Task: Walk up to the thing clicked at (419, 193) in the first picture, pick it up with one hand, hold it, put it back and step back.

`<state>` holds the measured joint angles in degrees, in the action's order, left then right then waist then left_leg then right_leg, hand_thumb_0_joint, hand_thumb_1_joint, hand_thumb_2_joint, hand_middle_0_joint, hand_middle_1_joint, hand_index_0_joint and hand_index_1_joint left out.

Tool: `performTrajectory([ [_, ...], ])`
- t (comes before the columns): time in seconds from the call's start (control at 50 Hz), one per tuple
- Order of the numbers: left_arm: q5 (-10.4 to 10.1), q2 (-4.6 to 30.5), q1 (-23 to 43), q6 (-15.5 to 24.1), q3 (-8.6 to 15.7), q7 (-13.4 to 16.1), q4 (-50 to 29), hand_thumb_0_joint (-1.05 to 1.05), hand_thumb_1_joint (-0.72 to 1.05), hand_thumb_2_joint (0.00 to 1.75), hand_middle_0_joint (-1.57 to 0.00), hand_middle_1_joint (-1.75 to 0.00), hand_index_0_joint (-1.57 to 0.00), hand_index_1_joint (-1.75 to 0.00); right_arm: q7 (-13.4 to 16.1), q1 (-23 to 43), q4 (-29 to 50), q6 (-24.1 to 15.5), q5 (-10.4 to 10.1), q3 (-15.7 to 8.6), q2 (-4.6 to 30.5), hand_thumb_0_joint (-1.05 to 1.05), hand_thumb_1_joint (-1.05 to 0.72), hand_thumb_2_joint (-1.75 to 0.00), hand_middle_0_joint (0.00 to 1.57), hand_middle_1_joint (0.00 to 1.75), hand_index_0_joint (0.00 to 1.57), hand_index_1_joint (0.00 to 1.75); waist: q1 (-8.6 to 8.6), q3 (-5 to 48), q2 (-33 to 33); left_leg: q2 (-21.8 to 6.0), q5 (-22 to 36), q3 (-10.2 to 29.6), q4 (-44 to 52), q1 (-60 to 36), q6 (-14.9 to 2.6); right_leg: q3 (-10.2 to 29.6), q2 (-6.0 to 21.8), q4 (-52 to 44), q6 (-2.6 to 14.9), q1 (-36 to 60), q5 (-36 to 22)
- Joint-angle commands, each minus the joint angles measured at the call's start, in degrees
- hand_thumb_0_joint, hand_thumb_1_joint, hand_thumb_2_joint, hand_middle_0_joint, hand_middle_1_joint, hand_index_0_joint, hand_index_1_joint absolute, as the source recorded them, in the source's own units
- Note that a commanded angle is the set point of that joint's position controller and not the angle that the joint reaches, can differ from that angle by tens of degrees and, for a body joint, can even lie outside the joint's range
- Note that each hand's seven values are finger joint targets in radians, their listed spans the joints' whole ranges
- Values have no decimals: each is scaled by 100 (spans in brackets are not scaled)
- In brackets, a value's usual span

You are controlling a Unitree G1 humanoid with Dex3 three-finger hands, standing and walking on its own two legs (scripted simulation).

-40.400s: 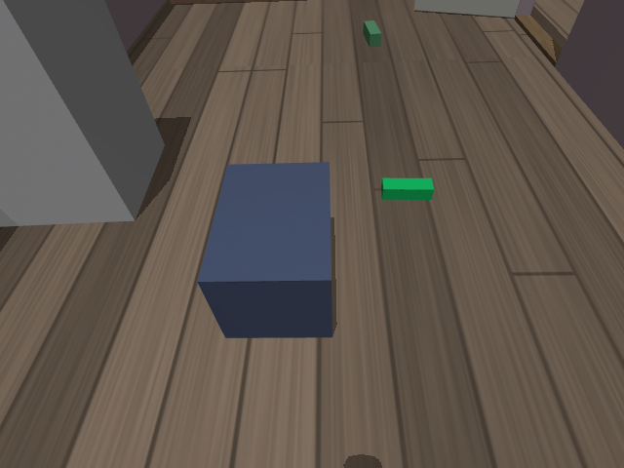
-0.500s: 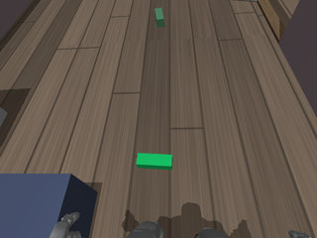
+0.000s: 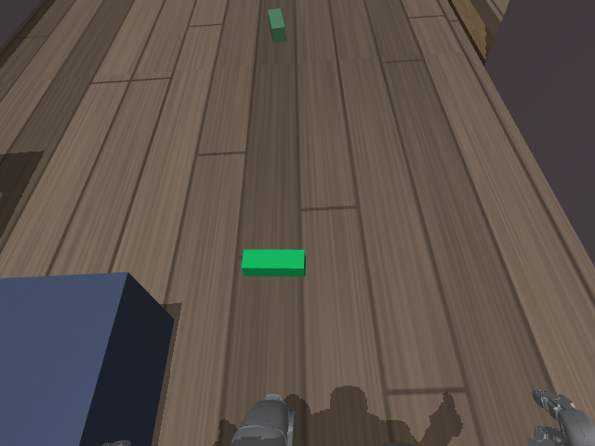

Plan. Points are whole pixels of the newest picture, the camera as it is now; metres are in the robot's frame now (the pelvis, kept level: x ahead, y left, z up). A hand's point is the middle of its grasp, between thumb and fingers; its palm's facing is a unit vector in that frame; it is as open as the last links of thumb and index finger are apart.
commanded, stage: step back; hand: left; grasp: from above
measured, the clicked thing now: (274, 262) +0.74 +0.21 -0.72
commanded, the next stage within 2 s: stand in 1.80 s
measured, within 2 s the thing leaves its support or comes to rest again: neither
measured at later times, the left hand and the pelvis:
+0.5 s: hand out of the picture -0.07 +0.26 -0.13, palm faces +0.05 -0.92 -0.39, open 7.4 cm; pelvis -0.17 -0.01 +0.01, yaw +3 degrees
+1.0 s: hand out of the picture -0.28 +0.26 -0.13, palm faces +0.11 -0.90 -0.42, open 7.4 cm; pelvis -0.31 -0.03 +0.01, yaw +6 degrees
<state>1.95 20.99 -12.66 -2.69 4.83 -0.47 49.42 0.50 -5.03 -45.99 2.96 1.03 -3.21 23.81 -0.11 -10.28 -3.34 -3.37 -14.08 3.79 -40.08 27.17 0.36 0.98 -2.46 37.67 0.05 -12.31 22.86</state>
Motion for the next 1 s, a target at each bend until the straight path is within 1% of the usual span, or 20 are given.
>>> performTrajectory([
  [0.0,28,2034,324,242,506,150,-794,0,90,90,-20,-30,-20,-30,147,43,444,-67,-79,-371,1136,0,-90,-90,20,30,20,30,-115,497,1369,728,-1692,855,-2850,2,19,2849,2545,-2228,1676,-1597,-770],
  [0.06,71,1493,924,249,411,208,-880,0,90,90,-20,-30,-20,-30,135,-625,155,-138,-120,-302,961,0,-90,-90,20,30,20,30,203,748,1118,1027,-1202,537,-3039,-106,6,1073,1532,-1313,1108,-921,-2342],
  [0.14,74,1401,189,199,355,273,-793,0,90,90,-20,-30,-20,-30,131,-405,254,-160,-57,-213,811,0,-90,-90,20,30,20,30,-303,957,1339,791,-1631,185,-1569,219,100,1130,1643,-975,1171,556,-3123],
  [0.24,-69,1485,450,64,268,261,-884,0,90,90,-20,-30,-20,-30,73,-1069,-30,-201,-5,-291,800,0,-90,-90,20,30,20,30,-35,1376,1377,544,-367,-483,1310,-1232,-119,948,1506,-226,883,376,-3094],
  [0.28,-111,1168,220,17,148,226,-934,0,90,90,-20,-30,-20,-30,84,-1031,-8,-223,136,-446,1351,0,-90,-90,20,30,20,30,-61,1437,97,-761,977,1407,1786,-2057,-643,542,744,781,287,-1129,-1254],
  [0.3,-171,1209,654,21,214,279,-1026,0,90,90,-20,-30,-20,-30,13,-687,115,-196,62,-518,1965,0,-90,-90,20,30,20,30,160,1333,-1012,-1837,1714,2521,2092,-1222,-1565,9,-121,1936,60,-1288,1263],
  [0.32,-76,1310,875,10,294,327,-961,0,90,90,-20,-30,-20,-30,21,-609,132,-236,109,-541,1982,0,-90,-90,20,30,20,30,280,1123,-814,-2075,1854,2889,2175,-613,-1910,764,-130,2932,49,-1114,1578],
  [0.38,-198,1223,256,-27,267,278,-592,0,90,90,-20,-30,-20,-30,120,24,186,-253,102,-297,1315,0,-90,-90,20,30,20,30,-247,1083,-256,-1246,2426,1137,1598,-920,-1409,940,-280,3770,121,-1342,767],
  [0.5,-100,1092,143,110,199,187,-499,0,90,90,-20,-30,-20,-30,89,-286,218,-150,102,-316,1213,0,-90,-90,20,30,20,30,13,1227,-801,-1170,2480,973,1230,-1934,-1427,237,144,1057,-129,-959,781],
  [0.58,9,1154,-398,273,224,180,-65,0,90,90,-20,-30,-20,-30,35,-220,148,-8,3,-290,1210,0,-90,-90,20,30,20,30,-138,1741,-545,-624,1233,511,521,-1265,-785,14,143,-1640,173,648,-821],
  [0.6,85,1527,-401,318,345,186,-67,0,90,90,-20,-30,-20,-30,11,-286,182,-17,-20,-189,850,0,-90,-90,20,30,20,30,-89,1470,477,44,-211,375,-231,99,-411,1411,884,-1710,379,1091,-499],
  [0.62,72,2199,-125,287,500,181,-221,0,90,90,-20,-30,-20,-30,100,140,360,-31,-48,-194,744,0,-90,-90,20,30,20,30,-408,1219,1755,761,-1903,262,-1239,324,-85,2867,2380,-2033,1366,-197,-603],
  [0.64,74,2347,215,320,498,206,-367,0,90,90,-20,-30,-20,-30,135,254,320,6,-18,-314,1010,0,-90,-90,20,30,20,30,-405,721,1670,554,-2030,838,-2318,52,40,3483,2873,-2330,1807,-1368,-402],
  [0.7,59,1547,970,378,313,236,-433,0,90,90,-20,-30,-20,-30,103,-503,-123,-64,-84,-266,952,0,-90,-90,20,30,20,30,182,663,882,887,-1111,645,-2726,12,3,1277,1612,-1475,1109,-867,-1396],
  [0.82,119,1676,83,425,391,155,-205,0,90,90,-20,-30,-20,-30,-49,-102,-108,-242,99,-241,896,0,-90,-90,20,30,20,30,-464,778,1384,394,-1673,12,-281,21,73,1680,1713,-1773,1123,332,1356],
  [0.88,63,1672,379,341,298,89,-186,0,90,90,-20,-30,-20,-30,-99,-656,-514,-355,61,-285,789,0,-90,-90,20,30,20,30,-109,746,1295,548,-1018,-532,1484,-1605,-131,1162,1490,-1639,871,-638,1409],
  [0.92,41,1224,133,305,102,57,-176,0,90,90,-20,-30,-20,-30,-70,-1017,-684,-417,142,-423,1131,0,-90,-90,20,30,20,30,74,831,266,-7,-1617,748,1949,-2729,-402,591,936,-693,437,-1928,1513],
  [0.94,-80,1101,564,321,90,50,-193,0,90,90,-20,-30,-20,-30,-62,-935,-657,-441,152,-429,1538,0,-90,-90,20,30,20,30,238,720,-750,-1217,-3910,2823,2815,-1727,-993,-80,247,449,100,-2105,1287],
  [0.96,-37,1486,744,327,230,53,-149,0,90,90,-20,-30,-20,-30,-74,-754,-561,-474,128,-468,1712,0,-90,-90,20,30,20,30,245,324,-400,-1615,-4212,3173,3139,-845,-1392,236,369,1294,88,-1721,1010],
  [0.98,-71,1333,620,347,186,14,-79,0,90,90,-20,-30,-20,-30,-51,-453,-526,-555,146,-358,1375,0,-90,-90,20,30,20,30,44,268,63,-1345,-3211,2608,2903,-1023,-1234,514,450,1382,113,-1618,488],
])
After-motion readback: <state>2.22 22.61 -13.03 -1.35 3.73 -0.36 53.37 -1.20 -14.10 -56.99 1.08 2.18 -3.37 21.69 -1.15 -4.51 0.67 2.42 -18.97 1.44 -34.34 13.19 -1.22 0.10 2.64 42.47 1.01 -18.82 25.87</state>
